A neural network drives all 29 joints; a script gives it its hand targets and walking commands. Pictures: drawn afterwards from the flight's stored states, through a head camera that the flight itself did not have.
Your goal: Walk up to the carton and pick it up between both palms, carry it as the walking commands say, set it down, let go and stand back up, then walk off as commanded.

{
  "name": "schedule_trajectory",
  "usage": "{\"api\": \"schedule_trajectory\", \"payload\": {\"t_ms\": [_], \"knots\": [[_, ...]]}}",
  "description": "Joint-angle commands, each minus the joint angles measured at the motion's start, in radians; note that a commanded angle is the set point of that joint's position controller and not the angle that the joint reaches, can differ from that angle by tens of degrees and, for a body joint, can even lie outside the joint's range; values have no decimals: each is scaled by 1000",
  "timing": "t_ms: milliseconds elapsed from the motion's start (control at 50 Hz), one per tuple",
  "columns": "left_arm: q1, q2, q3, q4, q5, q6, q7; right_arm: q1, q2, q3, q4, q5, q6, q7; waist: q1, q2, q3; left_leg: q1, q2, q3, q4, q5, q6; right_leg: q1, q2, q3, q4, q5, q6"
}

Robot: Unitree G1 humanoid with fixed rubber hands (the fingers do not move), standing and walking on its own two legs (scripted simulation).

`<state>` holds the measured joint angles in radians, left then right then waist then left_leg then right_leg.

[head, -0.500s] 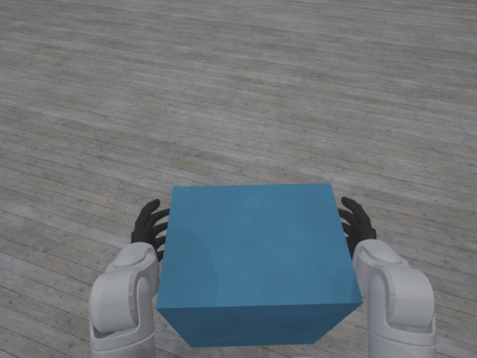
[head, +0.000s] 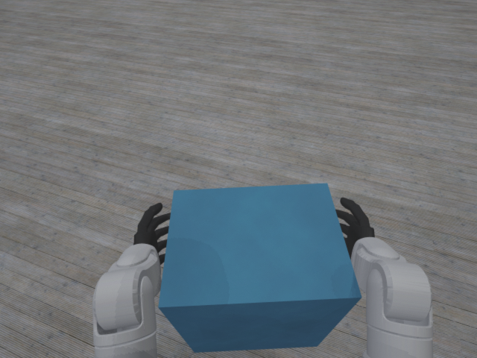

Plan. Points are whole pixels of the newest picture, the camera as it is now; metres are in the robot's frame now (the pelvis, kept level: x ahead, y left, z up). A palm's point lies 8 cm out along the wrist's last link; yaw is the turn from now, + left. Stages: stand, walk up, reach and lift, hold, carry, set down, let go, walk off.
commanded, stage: carry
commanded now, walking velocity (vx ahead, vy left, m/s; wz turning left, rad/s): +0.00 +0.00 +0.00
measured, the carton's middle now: (253, 277) +0.24 +0.00 +0.02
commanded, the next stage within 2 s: none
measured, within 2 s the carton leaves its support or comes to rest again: neither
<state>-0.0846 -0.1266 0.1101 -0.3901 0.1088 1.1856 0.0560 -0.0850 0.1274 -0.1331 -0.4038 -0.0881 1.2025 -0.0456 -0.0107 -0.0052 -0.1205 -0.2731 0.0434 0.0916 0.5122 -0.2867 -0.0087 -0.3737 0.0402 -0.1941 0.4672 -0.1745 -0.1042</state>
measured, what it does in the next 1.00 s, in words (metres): walks ahead: right foot, then left foot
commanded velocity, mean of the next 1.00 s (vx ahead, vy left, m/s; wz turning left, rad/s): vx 0.49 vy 0.00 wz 0.00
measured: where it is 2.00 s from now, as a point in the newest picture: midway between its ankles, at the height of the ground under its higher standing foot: (260, 220)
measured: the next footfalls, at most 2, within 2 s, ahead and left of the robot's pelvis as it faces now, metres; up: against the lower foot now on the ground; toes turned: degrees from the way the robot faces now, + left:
right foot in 0.44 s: +0.07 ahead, -0.17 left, +0.00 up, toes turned -9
left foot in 0.90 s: +0.38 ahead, +0.06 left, +0.00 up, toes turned +14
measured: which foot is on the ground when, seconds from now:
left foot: down 0.00-0.46, up 0.48-0.88, down 0.90-1.00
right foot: down 0.00-0.24, up 0.26-0.42, down 0.44-0.94, up 0.96-1.00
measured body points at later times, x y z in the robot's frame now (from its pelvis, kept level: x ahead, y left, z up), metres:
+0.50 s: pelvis +0.03 -0.06 +0.01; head +0.01 -0.09 +0.45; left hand +0.30 +0.10 +0.10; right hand +0.30 -0.22 +0.09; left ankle -0.02 +0.09 -0.72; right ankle +0.04 -0.16 -0.73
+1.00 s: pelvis +0.28 -0.04 +0.00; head +0.32 -0.04 +0.45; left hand +0.56 +0.11 +0.06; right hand +0.55 -0.21 +0.06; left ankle +0.34 +0.05 -0.73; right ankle +0.11 -0.15 -0.65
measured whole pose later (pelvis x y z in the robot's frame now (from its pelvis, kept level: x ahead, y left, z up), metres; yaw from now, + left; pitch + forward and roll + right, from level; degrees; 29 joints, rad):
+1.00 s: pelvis +0.28 -0.04 +0.00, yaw -3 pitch +4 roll +2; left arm -0.09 -0.13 0.14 -0.44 0.11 1.21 0.05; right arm -0.12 0.13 -0.11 -0.42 -0.09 1.21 -0.05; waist -0.02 -0.04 0.00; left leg -0.37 0.06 0.30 0.49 -0.18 0.06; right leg -0.26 -0.09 -0.05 1.04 -0.42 -0.02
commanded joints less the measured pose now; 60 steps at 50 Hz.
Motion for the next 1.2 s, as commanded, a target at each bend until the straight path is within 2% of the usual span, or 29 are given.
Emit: {"api": "schedule_trajectory", "payload": {"t_ms": [0, 20, 80, 140, 160, 200, 220, 240, 260, 280, 320, 380, 420, 440, 460, 480, 500, 540, 620, 800, 860, 880, 900, 920, 940, 980, 1000, 1040, 1180], "knots": [[-444, -814, -740, -38, -366, 16, -233, -437, 792, 718, -36, 362, 8, 249, 2, 70, -125, 19, 118, -107, -127, -99, 15, 120, -187, 218, -190, -60, 127], [-458, -815, -742, -40, -371, 17, -233, -447, 793, 719, -33, 363, 10, 247, 4, 54, -109, -17, 99, -81, -116, -104, 6, 147, -192, 230, -201, -80, 122], [-455, -809, -741, -36, -384, 26, -234, -443, 791, 728, -33, 368, 14, 241, 12, -59, -92, -18, 7, 17, -59, -278, 24, 134, -234, 315, -362, -488, 126], [-442, -807, -742, -15, -380, 34, -240, -458, 778, 734, -32, 364, 18, 240, 0, -133, -106, 55, -42, 115, 8, -208, 43, 146, -257, 310, -463, -464, 188], [-444, -809, -746, -17, -380, 35, -241, -456, 776, 734, -32, 366, 19, 242, -8, -120, -117, 121, -50, 131, -41, -191, 52, 130, -226, 253, -458, -406, 221], [-448, -811, -747, -25, -374, 38, -241, -440, 770, 733, -34, 370, 21, 243, -38, -39, -108, 397, -21, 139, -286, -168, 83, -39, -95, 40, -331, -225, 358], [-480, -804, -749, -40, -380, 43, -243, -406, 762, 727, -25, 362, 21, 238, -65, 159, -121, 457, 147, -65, -469, -310, 136, -111, 25, -111, -1, -121, 431], [-510, -805, -746, -30, -371, 47, -253, -474, 775, 726, -15, 356, 17, 232, -38, 390, -19, 151, 391, -366, -536, -339, 199, -131, -79, 77, 458, -151, 286], [-478, -804, -702, 35, -334, 45, -252, -472, 785, 734, 53, 361, 29, 230, 17, 219, 20, 9, 421, -312, -571, -421, 172, -173, -112, 226, 600, -170, 210], [-456, -801, -685, 42, -337, 36, -249, -476, 780, 748, 48, 363, 27, 230, 34, 151, 14, 31, 383, -205, -548, -409, 107, -191, -111, 268, 579, -174, 169], [-469, -821, -693, 18, -341, 22, -246, -539, 809, 761, -11, 380, 10, 233, 36, 103, -47, 94, 220, 2, -467, -246, 30, -47, -107, 120, 300, -149, 146], [-456, -811, -706, 4, -372, 31, -246, -481, 789, 763, -54, 358, 13, 222, -1, 115, -43, 102, 228, -36, -387, -333, 93, 67, -62, -12, 37, -236, 138], [-417, -790, -695, 28, -388, 47, -248, -442, 765, 740, -42, 336, 25, 211, 1, 30, -46, -9, 157, 21, -155, -385, 77, 264, -58, -13, -144, -240, 118], [-396, -790, -700, 31, -393, 54, -248, -437, 752, 730, -36, 329, 31, 209, 12, -57, -70, -128, 113, 79, 51, -333, 37, 374, -180, 140, -182, -268, 88], [-392, -772, -712, 29, -383, 52, -246, -453, 759, 742, -40, 324, 40, 211, 31, -323, -60, -390, 29, 95, 237, -330, -20, 438, -377, 531, -338, -503, 5], [-438, -781, -731, -7, -387, 48, -244, -466, 781, 759, -43, 338, 45, 215, 28, -284, 11, -510, 42, -9, 350, -327, -14, 428, -491, 709, -401, -441, -66], [-487, -801, -735, -51, -389, 43, -243, -488, 805, 761, -44, 350, 41, 220, 19, -167, -3, -509, 80, -66, 414, -239, -11, 422, -509, 677, -389, -339, -84], [-500, -836, -756, -110, -407, 30, -244, -500, 833, 770, -78, 368, 21, 220, 18, -93, -73, -468, 106, -64, 412, -104, -16, 458, -442, 482, -364, -216, -46], [-420, -831, -747, -110, -404, 17, -246, -451, 829, 779, -118, 353, 9, 212, 20, -115, -91, -433, 84, 3, 361, 47, -41, 508, -340, 254, -346, 86, -23], [-401, -795, -737, -122, -382, 44, -245, -441, 794, 761, -123, 348, 43, 214, 21, -163, 20, -300, 48, 122, 66, 174, -16, 504, -293, 92, -299, 383, -16], [-409, -794, -744, -138, -381, 45, -237, -428, 790, 765, -120, 354, 45, 216, -7, -168, -59, 8, -48, 228, -75, 155, 12, 439, -256, 7, -48, 685, 15], [-410, -795, -748, -143, -380, 45, -235, -418, 786, 766, -119, 354, 41, 215, -23, -128, -156, 258, -51, 239, -83, 152, 22, 320, -224, -27, 118, 659, 43], [-407, -786, -747, -134, -369, 47, -233, -385, 780, 761, -105, 349, 39, 216, -51, -17, -266, 507, 115, 15, -125, -23, 58, 109, -183, -24, 383, 408, 77], [-398, -793, -751, -134, -366, 54, -233, -363, 782, 742, -60, 342, 33, 217, -29, 319, -301, 696, 384, -477, -274, -114, 175, -240, -40, 12, 635, -130, 104], [-440, -792, -763, -141, -372, 49, -237, -385, 831, 751, -60, 364, 23, 220, -23, 279, -270, 635, 434, -541, -319, 101, 208, -325, -83, 145, 791, -259, 76], [-468, -856, -784, -135, -399, 26, -244, -426, 862, 767, -103, 372, 3, 223, -29, 88, -255, 527, 360, -305, -274, 289, 172, -313, -176, 211, 781, -209, 68], [-472, -875, -784, -124, -391, 14, -242, -458, 867, 774, -119, 380, -7, 228, -25, 64, -231, 462, 335, -221, -304, 263, 147, -289, -203, 198, 706, -174, 79], [-414, -876, -769, -101, -367, -3, -231, -447, 849, 771, -131, 391, -19, 238, -19, 104, -191, 384, 294, -107, -361, 235, 127, -242, -196, 145, 553, -132, 100], [-363, -823, -741, -102, -343, 4, -218, -403, 769, 759, -122, 371, -3, 249, -13, 160, -51, 320, 213, 89, -379, 283, 96, -149, -149, 12, 148, 54, 117]]}}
